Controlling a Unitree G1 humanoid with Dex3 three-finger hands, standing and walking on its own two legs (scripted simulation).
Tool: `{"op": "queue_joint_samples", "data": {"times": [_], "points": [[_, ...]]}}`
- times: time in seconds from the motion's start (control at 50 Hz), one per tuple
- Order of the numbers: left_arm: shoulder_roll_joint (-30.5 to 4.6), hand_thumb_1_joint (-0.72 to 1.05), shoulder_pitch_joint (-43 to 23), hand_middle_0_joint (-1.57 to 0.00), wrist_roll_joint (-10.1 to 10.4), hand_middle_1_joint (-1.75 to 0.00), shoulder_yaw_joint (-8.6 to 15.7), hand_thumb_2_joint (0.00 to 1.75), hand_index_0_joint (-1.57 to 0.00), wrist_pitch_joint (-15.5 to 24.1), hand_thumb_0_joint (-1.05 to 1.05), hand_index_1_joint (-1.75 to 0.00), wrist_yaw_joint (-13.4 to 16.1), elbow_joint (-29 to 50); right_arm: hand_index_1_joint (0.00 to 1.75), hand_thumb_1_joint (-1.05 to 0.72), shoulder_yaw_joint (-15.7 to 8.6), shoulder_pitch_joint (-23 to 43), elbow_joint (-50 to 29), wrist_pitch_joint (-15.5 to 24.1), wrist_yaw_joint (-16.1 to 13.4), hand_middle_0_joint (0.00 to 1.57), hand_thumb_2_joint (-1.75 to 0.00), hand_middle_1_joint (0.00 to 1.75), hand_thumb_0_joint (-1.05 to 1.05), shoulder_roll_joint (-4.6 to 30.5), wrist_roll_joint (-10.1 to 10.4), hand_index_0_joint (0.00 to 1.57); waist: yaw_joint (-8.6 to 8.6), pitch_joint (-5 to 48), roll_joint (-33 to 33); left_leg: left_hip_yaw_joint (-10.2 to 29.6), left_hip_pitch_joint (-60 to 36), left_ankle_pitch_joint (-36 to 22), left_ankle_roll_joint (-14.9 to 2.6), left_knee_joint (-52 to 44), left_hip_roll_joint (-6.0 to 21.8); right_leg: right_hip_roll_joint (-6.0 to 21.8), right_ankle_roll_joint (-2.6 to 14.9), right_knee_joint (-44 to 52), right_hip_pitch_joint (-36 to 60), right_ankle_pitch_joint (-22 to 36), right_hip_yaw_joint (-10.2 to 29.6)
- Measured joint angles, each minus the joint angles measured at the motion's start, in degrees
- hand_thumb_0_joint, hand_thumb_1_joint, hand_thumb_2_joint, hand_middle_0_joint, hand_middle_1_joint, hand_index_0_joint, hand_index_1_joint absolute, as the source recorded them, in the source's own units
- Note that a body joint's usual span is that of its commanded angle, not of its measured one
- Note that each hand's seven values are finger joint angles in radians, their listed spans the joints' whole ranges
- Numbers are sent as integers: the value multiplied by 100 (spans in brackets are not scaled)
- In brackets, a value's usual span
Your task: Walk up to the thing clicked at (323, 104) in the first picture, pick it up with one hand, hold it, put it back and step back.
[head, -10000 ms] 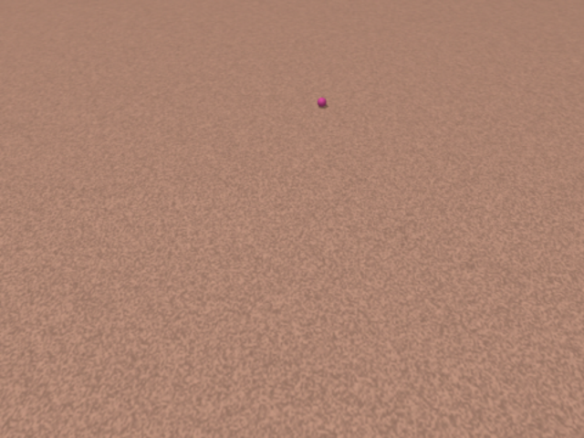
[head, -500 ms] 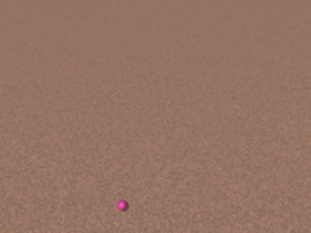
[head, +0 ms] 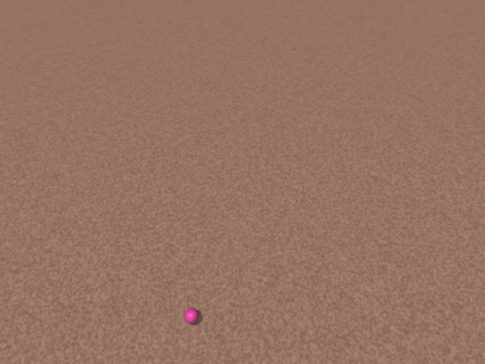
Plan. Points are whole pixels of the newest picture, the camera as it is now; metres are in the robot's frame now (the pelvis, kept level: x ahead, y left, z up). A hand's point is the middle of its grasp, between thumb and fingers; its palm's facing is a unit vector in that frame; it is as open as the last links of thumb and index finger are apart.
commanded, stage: rise first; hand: left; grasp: from above
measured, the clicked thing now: (191, 315) +0.40 +0.23 -0.75
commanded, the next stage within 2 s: none
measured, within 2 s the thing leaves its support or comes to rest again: neither
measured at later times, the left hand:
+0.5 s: hand out of the picture +0.12 +0.26 -0.22, palm faces -0.12 -0.90 -0.43, open 13.6 cm
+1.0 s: hand (137, 362) +0.19 +0.29 -0.39, palm faces -0.42 -0.55 -0.72, open 13.9 cm
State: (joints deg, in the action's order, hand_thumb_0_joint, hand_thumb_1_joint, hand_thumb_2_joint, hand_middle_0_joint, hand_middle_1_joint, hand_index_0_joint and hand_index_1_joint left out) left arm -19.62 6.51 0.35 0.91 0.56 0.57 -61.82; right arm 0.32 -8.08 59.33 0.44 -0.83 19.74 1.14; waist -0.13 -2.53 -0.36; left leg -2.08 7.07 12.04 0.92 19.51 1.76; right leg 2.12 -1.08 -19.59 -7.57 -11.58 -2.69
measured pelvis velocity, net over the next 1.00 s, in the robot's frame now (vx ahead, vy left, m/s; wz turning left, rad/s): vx -0.07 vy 0.00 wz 0.00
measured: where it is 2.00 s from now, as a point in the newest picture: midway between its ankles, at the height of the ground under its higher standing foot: outside the picture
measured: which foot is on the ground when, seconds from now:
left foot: down 0.00-1.00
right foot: down 0.00-1.00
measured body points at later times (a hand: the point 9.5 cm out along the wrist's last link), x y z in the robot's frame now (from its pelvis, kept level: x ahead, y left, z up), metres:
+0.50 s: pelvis -0.03 +0.01 -0.07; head +0.06 +0.02 +0.37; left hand +0.13 +0.31 -0.19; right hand +0.11 -0.26 -0.18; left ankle -0.02 +0.13 -0.75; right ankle -0.01 -0.13 -0.75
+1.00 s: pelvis -0.07 +0.00 -0.24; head +0.11 +0.01 +0.17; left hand +0.21 +0.32 -0.35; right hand +0.13 -0.27 -0.36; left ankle -0.02 +0.13 -0.75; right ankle -0.01 -0.13 -0.75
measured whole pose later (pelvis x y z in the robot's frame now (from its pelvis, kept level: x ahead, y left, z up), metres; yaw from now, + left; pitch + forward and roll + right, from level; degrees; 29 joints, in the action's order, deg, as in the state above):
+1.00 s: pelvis -0.07 +0.00 -0.24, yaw +0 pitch +32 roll -1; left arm -25.5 -9.1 -37.1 8.1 5.9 5.1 -42.3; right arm -3.8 -4.2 35.1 9.2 1.6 17.0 -0.1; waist 1.4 10.2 -0.4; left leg 1.3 92.7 39.6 0.7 100.3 2.5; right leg 3.4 -0.8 -99.0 -92.2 -38.7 -1.4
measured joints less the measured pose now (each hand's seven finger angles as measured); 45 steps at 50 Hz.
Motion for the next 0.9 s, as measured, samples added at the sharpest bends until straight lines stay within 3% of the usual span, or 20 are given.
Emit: {"op": "queue_joint_samples", "data": {"times": [0.04, 0.08, 0.18, 0.26, 0.34, 0.48, 0.62, 0.68, 0.76, 0.9], "points": [[79, 83, -319, -20, 32, -36, 155, 92, -19, 67, 0, -37, 28, -10, 30, -92, -4, -123, -450, 89, -75, 20, -90, 30, 1, -70, 102, 20, 15, -61, 2, 41, 353, 90, -9, 311, -6, 18, 11, -298, -332, -99, -28], [90, 76, -677, -19, -66, -43, 327, 93, -18, 40, 0, -44, -25, -53, 30, -92, -26, -165, -779, 106, -112, 20, -90, 30, 1, -197, 123, 20, 27, -91, 36, 47, 742, 179, -2, 626, 13, 11, 23, -599, -716, -181, -21], [-34, 49, -1015, -15, -572, -68, 738, 94, -15, 1, 0, -68, -244, 197, 30, -92, -149, -356, -1313, 110, -55, 20, -90, 30, 1, -543, 26, 20, 119, 112, 161, 17, 1619, 468, 14, 1394, 66, -14, 50, -1366, -1619, -448, 42], [0, 22, -828, -11, -875, -86, 733, 95, -12, -297, 0, -85, -208, 612, 30, -93, -197, -604, -1635, 46, -10, 20, -90, 30, 1, -613, 39, 20, 163, 290, 99, 14, 1952, 682, 3, 1812, 91, -25, 37, -1708, -1925, -613, 62], [61, -7, -626, -9, -1030, -96, 684, 96, -11, -602, 0, -96, -113, 865, 30, -92, -228, -692, -1912, 91, 43, 20, -90, 30, 1, -582, 30, 20, 194, 451, 20, 24, 2423, 922, -28, 2340, 97, -12, 9, -2184, -2374, -820, 75], [178, -40, -131, -8, -1253, -105, 787, 98, -9, -598, 0, -104, -21, 1711, 30, -89, -319, -592, -2288, 387, 60, 20, -89, 30, 1, -554, -45, 20, 118, 653, 43, 67, 3607, 1460, -53, 3637, 114, 13, -21, -3456, -3545, -1339, 96], [166, -53, 348, -7, -1535, -107, 737, 99, -7, -728, -1, -108, -22, 2730, 30, -89, -307, -303, -2533, 550, -4, 20, -89, 30, 1, -618, -81, 20, 68, 718, 59, 151, 4405, 1769, -47, 4468, 116, 32, -12, -4271, -4310, -1658, 58], [100, -55, 328, -7, -1694, -108, 672, 99, -7, -774, -1, -109, -18, 2791, 30, -89, -262, -214, -2618, 667, -24, 20, -89, 30, 1, -620, -100, 20, 73, 809, 22, 212, 4766, 1854, -45, 4756, 109, 46, -4, -4541, -4641, -1753, 14], [-111, -55, -98, -7, -2115, -109, 709, 97, -8, -538, -1, -109, -18, 2356, 30, -90, -225, -75, -2697, 874, 0, 20, -90, 30, 1, -567, -157, 20, 88, 1027, 39, 249, 5615, 2061, -39, 5439, 93, 77, 12, -5258, -5495, -1989, 20], [-460, -51, -884, -7, -3073, -110, 662, 94, -9, 285, -1, -109, 138, 2139, 30, -87, -319, 222, -2591, 1007, 133, 20, -89, 30, 1, -365, -158, 20, 139, 1290, 47, 295, 7417, 2551, -26, 7059, 69, 128, 11, -6921, -7315, -2505, 85]]}}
